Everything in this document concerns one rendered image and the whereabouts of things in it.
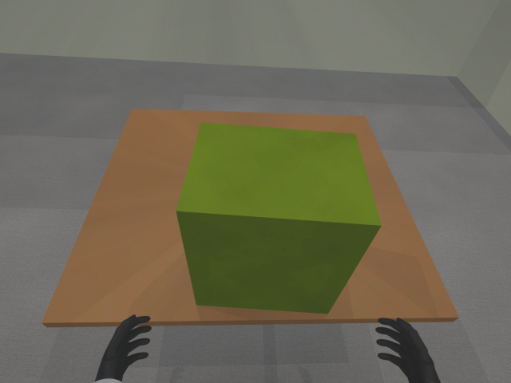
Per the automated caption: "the table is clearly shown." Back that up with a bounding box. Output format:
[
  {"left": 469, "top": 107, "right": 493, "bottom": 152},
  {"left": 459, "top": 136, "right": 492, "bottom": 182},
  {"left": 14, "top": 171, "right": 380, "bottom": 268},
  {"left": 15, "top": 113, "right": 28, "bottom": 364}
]
[{"left": 42, "top": 109, "right": 459, "bottom": 327}]

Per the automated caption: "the carton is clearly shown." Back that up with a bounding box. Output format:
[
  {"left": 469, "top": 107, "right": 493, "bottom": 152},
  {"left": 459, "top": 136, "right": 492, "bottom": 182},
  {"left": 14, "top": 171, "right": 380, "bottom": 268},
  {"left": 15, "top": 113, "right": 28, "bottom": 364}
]
[{"left": 176, "top": 122, "right": 382, "bottom": 314}]

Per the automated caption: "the robot left hand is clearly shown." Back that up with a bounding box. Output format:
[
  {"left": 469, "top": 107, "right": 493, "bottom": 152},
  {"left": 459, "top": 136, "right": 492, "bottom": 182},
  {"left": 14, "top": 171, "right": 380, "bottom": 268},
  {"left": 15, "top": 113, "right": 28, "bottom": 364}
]
[{"left": 95, "top": 314, "right": 152, "bottom": 382}]

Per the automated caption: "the robot right hand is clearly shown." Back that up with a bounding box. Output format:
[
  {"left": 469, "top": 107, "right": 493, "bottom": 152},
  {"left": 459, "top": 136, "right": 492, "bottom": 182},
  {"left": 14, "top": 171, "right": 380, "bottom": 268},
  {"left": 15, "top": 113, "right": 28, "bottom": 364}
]
[{"left": 375, "top": 318, "right": 441, "bottom": 383}]

